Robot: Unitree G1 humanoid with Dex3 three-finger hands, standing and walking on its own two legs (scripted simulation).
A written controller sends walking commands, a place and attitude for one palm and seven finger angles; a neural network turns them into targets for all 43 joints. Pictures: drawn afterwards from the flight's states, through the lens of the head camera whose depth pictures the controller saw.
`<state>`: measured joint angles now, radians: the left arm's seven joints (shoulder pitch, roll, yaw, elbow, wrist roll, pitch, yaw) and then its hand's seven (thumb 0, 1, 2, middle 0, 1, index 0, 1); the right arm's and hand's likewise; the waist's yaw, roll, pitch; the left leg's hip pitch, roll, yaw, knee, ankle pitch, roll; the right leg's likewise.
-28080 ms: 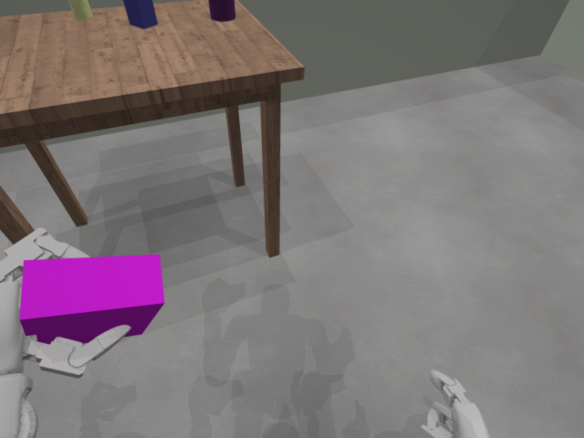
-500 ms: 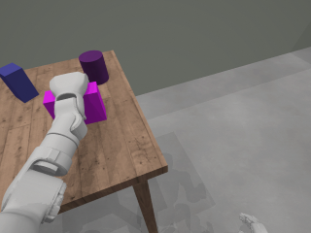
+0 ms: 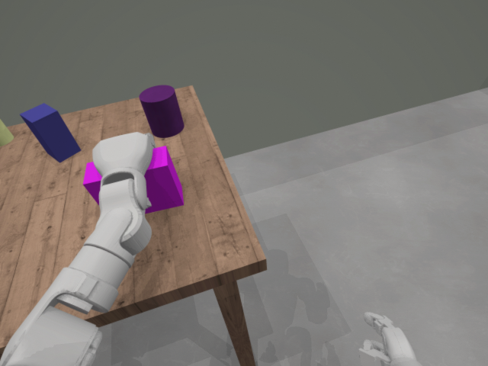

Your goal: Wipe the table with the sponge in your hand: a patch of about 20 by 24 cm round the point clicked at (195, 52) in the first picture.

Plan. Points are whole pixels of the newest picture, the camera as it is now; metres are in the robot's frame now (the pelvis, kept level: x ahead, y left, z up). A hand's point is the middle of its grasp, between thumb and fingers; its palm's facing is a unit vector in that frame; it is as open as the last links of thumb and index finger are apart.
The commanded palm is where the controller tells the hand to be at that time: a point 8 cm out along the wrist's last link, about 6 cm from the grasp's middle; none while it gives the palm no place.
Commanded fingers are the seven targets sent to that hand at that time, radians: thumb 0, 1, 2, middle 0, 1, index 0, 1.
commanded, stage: wipe back along the third lane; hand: left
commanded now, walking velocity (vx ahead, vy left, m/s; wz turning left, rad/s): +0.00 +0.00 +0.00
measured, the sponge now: (141, 191) +0.37 +0.23 +0.11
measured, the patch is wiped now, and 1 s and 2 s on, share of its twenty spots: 1.00 1.00 1.00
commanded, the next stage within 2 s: slide back across to the middle lane in 0.58 s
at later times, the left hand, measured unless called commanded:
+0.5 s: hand (136, 199) +0.32 +0.21 +0.15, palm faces +0.14 -0.04 -0.99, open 9.6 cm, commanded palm +0.28 +0.20 +0.17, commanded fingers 0.00 0.10 1.30 -1.20 -1.60 -1.20 -1.60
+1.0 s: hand (128, 209) +0.30 +0.21 +0.15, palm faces +0.15 -0.10 -0.98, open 9.5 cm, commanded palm +0.25 +0.23 +0.20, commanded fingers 0.00 0.10 1.30 -1.20 -1.60 -1.20 -1.60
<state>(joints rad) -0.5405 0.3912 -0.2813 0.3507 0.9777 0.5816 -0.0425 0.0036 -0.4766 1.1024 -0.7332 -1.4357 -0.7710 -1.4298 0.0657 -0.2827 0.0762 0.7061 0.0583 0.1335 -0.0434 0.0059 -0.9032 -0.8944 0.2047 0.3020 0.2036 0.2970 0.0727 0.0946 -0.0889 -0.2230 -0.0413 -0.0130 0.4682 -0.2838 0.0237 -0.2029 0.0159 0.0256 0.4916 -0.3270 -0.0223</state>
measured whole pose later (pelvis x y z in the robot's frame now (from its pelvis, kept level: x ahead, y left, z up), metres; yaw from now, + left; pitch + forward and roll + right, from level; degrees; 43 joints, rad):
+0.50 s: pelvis -0.01 -0.01 +0.00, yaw -1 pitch -1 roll +1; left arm -0.31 0.38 -0.29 0.05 0.97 0.67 -0.03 0.02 -0.47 1.10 -0.73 -1.44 -0.77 -1.43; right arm 0.01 -0.29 0.08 0.69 0.06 0.12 -0.02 0.01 -0.90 -0.89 0.20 0.30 0.20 0.30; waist 0.09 0.11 -0.08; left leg -0.17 -0.03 0.00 0.46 -0.28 0.02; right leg -0.16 0.03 0.04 0.50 -0.32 -0.03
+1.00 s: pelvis -0.01 -0.01 +0.00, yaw -2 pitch -2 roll +1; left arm -0.20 0.42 -0.22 -0.10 0.93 0.63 -0.06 0.01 -0.47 1.09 -0.73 -1.43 -0.77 -1.42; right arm 0.00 -0.28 0.10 0.69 0.04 0.13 -0.02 0.01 -0.90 -0.89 0.20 0.30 0.20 0.30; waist 0.10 0.12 -0.05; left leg -0.14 -0.02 0.02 0.44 -0.27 0.01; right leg -0.15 0.04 0.06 0.50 -0.32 -0.04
